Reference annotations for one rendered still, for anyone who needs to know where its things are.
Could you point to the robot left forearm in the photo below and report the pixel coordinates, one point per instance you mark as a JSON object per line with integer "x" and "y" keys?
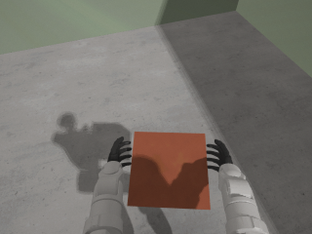
{"x": 107, "y": 202}

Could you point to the carton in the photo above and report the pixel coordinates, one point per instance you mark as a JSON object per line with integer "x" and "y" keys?
{"x": 169, "y": 170}

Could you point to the left robot hand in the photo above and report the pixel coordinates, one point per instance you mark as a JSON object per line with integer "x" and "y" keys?
{"x": 115, "y": 151}

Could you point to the robot right forearm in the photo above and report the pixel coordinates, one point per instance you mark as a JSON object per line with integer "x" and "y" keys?
{"x": 239, "y": 204}

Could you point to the right robot hand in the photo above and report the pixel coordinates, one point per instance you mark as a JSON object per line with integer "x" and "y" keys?
{"x": 222, "y": 155}

